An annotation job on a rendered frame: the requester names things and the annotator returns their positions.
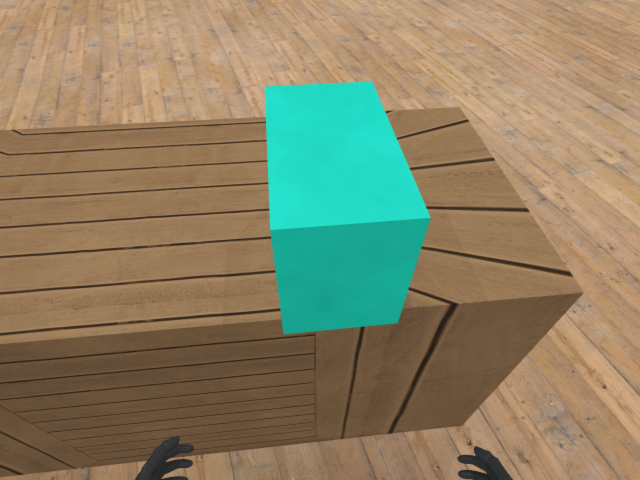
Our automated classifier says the right robot hand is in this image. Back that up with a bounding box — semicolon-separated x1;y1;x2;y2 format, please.
457;446;513;480

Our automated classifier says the carton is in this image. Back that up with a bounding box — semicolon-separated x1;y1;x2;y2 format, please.
265;81;431;334

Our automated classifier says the left robot hand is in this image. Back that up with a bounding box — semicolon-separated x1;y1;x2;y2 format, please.
135;436;194;480

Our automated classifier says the pedestal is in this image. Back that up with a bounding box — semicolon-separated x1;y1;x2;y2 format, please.
0;107;584;477

